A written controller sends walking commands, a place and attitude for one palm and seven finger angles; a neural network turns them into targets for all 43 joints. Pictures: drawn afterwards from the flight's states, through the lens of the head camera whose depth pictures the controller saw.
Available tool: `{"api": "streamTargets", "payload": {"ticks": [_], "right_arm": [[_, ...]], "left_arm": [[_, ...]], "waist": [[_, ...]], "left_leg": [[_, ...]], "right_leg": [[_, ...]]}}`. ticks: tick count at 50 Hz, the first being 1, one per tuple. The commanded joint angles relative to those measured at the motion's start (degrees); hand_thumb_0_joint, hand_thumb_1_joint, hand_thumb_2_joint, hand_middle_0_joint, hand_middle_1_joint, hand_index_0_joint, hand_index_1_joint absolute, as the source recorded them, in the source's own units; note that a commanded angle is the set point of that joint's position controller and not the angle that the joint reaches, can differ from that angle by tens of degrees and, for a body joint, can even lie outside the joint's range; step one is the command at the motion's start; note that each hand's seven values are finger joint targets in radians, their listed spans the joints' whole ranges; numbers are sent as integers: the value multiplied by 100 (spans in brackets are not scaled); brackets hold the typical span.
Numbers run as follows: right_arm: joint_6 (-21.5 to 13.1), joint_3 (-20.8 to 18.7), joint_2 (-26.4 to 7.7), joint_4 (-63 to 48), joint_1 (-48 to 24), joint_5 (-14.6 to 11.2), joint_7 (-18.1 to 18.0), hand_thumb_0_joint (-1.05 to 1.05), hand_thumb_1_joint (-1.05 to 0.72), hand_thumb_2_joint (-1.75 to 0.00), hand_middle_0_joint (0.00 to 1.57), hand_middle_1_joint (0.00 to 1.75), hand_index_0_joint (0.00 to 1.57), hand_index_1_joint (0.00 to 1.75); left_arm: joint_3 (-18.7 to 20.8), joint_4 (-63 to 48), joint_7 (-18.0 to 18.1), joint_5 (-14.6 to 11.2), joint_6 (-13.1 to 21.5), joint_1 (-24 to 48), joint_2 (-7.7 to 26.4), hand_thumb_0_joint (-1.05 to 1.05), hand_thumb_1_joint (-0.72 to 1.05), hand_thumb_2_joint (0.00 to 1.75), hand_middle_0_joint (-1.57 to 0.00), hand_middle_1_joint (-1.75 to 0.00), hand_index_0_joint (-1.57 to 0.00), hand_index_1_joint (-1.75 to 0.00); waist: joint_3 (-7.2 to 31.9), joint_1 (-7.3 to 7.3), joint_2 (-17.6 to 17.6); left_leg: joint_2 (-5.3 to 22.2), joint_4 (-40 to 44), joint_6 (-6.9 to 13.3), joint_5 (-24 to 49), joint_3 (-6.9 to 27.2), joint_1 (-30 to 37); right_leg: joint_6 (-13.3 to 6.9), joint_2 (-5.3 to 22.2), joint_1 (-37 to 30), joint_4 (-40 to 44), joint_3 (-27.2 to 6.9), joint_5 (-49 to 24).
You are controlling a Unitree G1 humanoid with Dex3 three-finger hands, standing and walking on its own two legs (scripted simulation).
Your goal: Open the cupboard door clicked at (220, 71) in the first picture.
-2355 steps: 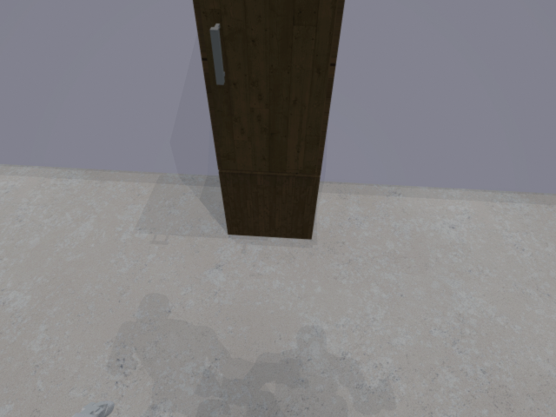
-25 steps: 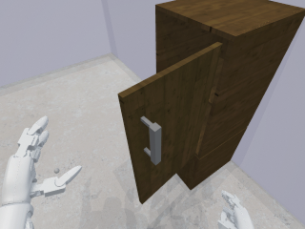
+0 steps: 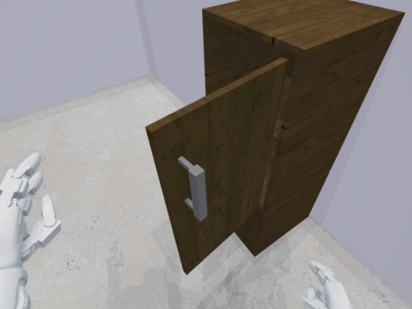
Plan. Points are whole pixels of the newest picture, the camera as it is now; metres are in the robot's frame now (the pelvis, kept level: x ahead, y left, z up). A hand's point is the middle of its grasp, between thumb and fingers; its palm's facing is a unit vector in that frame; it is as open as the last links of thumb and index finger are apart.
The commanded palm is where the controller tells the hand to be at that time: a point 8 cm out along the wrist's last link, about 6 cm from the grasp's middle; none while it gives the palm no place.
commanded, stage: draw the hand back to the body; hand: left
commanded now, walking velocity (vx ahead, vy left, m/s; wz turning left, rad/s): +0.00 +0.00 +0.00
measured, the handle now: (192, 189) +0.32 +0.07 +0.08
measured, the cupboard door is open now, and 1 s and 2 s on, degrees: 98 98 98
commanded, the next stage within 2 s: step back with the hand held close in 0.12 s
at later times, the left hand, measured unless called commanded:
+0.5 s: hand (55, 232) +0.18 +0.25 +0.14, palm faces +0.35 -0.80 -0.49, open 7.4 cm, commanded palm +0.12 +0.30 +0.17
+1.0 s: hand out of the picture +0.09 +0.29 +0.15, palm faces +0.45 -0.76 -0.47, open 7.4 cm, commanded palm +0.03 +0.33 +0.17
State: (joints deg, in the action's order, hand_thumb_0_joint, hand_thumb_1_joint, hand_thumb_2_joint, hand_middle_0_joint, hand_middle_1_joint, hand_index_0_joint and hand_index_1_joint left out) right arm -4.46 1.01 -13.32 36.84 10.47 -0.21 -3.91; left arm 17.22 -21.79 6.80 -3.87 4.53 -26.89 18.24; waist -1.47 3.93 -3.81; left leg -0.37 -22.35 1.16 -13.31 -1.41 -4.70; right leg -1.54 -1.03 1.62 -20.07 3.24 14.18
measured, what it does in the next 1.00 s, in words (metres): shifts its weight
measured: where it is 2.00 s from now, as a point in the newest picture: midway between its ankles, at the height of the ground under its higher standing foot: outside the picture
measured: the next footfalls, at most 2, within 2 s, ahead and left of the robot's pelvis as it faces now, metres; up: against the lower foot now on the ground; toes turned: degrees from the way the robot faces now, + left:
right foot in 1.50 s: -0.24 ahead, -0.06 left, +0.00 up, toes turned -5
left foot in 1.70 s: -0.16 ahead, +0.11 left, +0.00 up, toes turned -1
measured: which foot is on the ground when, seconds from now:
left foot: down 0.00-1.00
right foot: down 0.00-1.00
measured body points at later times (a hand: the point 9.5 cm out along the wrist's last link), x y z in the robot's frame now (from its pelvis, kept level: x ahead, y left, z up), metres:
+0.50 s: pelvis -0.02 +0.00 +0.00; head +0.00 -0.02 +0.45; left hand +0.15 +0.30 +0.17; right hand +0.16 -0.24 -0.09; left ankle -0.01 +0.10 -0.74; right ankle -0.03 -0.10 -0.74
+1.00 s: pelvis -0.11 +0.03 -0.02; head -0.08 +0.04 +0.43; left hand +0.06 +0.33 +0.17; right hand +0.08 -0.20 -0.10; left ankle -0.01 +0.11 -0.74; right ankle -0.04 -0.10 -0.74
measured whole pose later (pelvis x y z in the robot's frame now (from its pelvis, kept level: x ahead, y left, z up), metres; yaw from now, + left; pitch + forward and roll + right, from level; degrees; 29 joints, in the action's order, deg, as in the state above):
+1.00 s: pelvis -0.11 +0.03 -0.02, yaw +1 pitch -1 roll -2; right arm -3.2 0.5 -11.7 32.2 11.5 -0.6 -3.6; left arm 24.2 -31.2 8.5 -1.3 10.9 -31.4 21.8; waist -3.3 1.2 -0.6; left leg -1.5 -37.8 2.4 -17.9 -1.5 -25.6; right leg 0.0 -0.1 20.8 -33.1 1.7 11.6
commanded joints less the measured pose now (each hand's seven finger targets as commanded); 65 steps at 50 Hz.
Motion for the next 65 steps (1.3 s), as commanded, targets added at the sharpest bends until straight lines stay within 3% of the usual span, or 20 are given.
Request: {"api": "streamTargets", "payload": {"ticks": [1,11,12,13,14,18,24,29,35,43,46,48,50,53,54,55,56,57,61,65], "right_arm": [[-351,-203,-527,-945,-792,28,-91,0,-90,-90,20,30,20,30],[-361,-220,-528,-892,-812,22,-80,0,-90,-90,20,30,20,30],[-387,-225,-547,-931,-865,-2,-91,0,-90,-90,20,30,20,30],[-271,-230,-658,-1089,-703,-60,-71,0,-90,-90,20,30,20,30],[-177,-246,-561,-968,-705,-23,-64,0,-90,-90,20,30,20,30],[23,-320,-606,-1105,-677,-34,-30,0,-90,-90,20,30,20,30],[217,-416,-600,-1323,-642,-97,-83,0,-90,-90,20,30,20,30],[238,-427,-599,-1439,-627,-101,-156,0,-90,-90,20,30,20,30],[116,-430,-710,-1489,-607,-52,-142,0,-90,-90,20,30,20,30],[-140,-440,-762,-1472,-412,-43,-88,0,-90,-90,20,30,20,30],[-183,-461,-728,-1451,-358,-20,-79,0,-90,-90,20,30,20,30],[-196,-478,-680,-1317,-251,-2,-58,0,-90,-90,20,30,20,30],[-201,-428,-602,-1114,-243,36,-40,0,-90,-90,20,30,20,30],[-176,-346,-551,-1125,-316,19,-77,0,-90,-90,20,30,20,30],[-190,-343,-638,-1184,-420,22,-124,0,-90,-90,20,30,20,30],[-228,-388,-760,-1241,-564,45,-194,0,-90,-90,20,30,20,30],[-321,-386,-676,-1215,-433,119,-184,0,-90,-90,20,30,20,30],[-434,-408,-511,-1079,-348,173,-135,0,-90,-90,20,30,20,30],[-565,-513,-545,-943,-283,102,8,0,-90,-90,20,30,20,30],[-586,-454,-543,-852,-317,60,84,0,-90,-90,20,30,20,30]], "left_arm": [[847,-1274,105,-4,415,522,1255,0,90,90,-20,-30,-20,-30],[723,-1036,66,-23,437,500,1120,0,90,90,-20,-30,-20,-30],[886,-1526,92,-27,499,974,1380,0,90,90,-20,-30,-20,-30],[1633,-1677,114,-21,700,1176,2093,0,90,90,-20,-30,-20,-30],[1256,-1187,37,-10,696,530,1572,0,90,90,-20,-30,-20,-30],[959,-1018,-28,18,618,-148,1229,0,90,90,-20,-30,-20,-30],[1220,-1667,72,16,606,-451,1546,0,90,90,-20,-30,-20,-30],[1457,-2099,197,22,657,-546,1771,0,90,90,-20,-30,-20,-30],[1496,-2156,235,84,770,-778,1640,0,90,90,-20,-30,-20,-30],[1479,-1914,229,241,938,-419,1441,0,90,90,-20,-30,-20,-30],[1400,-2062,225,272,983,-157,1437,0,90,90,-20,-30,-20,-30],[1318,-2169,276,246,1022,-71,1470,0,90,90,-20,-30,-20,-30],[1305,-2377,370,238,1075,116,1580,0,90,90,-20,-30,-20,-30],[1410,-2352,408,200,1021,59,1648,0,90,90,-20,-30,-20,-30],[1484,-2429,406,181,1040,49,1683,0,90,90,-20,-30,-20,-30],[1548,-2552,417,209,1102,81,1720,0,90,90,-20,-30,-20,-30],[1728,-2598,438,231,1145,68,1789,0,90,90,-20,-30,-20,-30],[1764,-2502,406,253,1220,21,1805,0,90,90,-20,-30,-20,-30],[1534,-2429,403,144,1167,-407,1483,0,90,90,-20,-30,-20,-30],[1199,-2386,356,62,944,-583,1270,0,90,90,-20,-30,-20,-30]], "waist": [[454,31,123],[280,3,259],[450,6,14],[-109,-216,123],[8,-237,409],[391,-267,496],[1199,-294,554],[1190,-282,238],[866,-246,-570],[381,-356,-186],[315,-402,352],[335,-434,916],[511,-457,1108],[484,-495,862],[275,-461,129],[131,-434,-1088],[393,-381,-1580],[701,-443,-1444],[930,-389,-339],[1000,-440,-874]], "left_leg": [[110,141,37,1404,144,193],[113,187,70,1250,118,228],[107,147,68,1234,107,306],[212,-92,160,924,288,-146],[216,-240,158,899,325,-157],[271,-422,123,1239,192,-198],[432,-558,90,2107,152,-211],[557,-421,102,2066,387,-597],[915,323,270,678,872,-1788],[1150,757,502,-2195,1212,-3475],[664,-40,313,-2247,849,-3047],[198,-1522,18,-1570,480,-1750],[42,-2754,-83,-961,309,-751],[194,-1448,-26,-761,432,-844],[497,-382,103,-921,922,-1338],[1218,622,367,-1026,1805,-2276],[1837,1123,678,-656,2570,-2654],[2092,1503,793,-1318,2680,-2693],[1710,619,757,741,1760,-1114],[1469,1135,519,43,1378,-786]], "right_leg": [[35,151,191,345,-289,-1359],[73,155,306,449,-296,-1204],[73,165,288,467,-350,-1202],[94,455,992,739,-814,-1403],[88,597,991,688,-797,-1514],[180,707,976,426,-665,-2055],[223,704,639,-210,-546,-3033],[163,597,681,-475,-551,-2389],[164,234,429,-1080,-406,-823],[172,111,-31,-1672,-547,-83],[-25,461,791,-773,-1089,805],[-410,1151,2382,339,-1822,1940],[-679,1743,3317,630,-1991,1643],[-318,1322,2911,-123,-1118,673],[-66,790,2701,-775,-809,803],[188,213,2048,-1992,-364,746],[248,-198,1637,-3352,-307,1120],[206,-236,1508,-4509,-639,1520],[259,-138,2351,-4167,-617,1424],[256,-251,1923,-3054,-204,1535]]}}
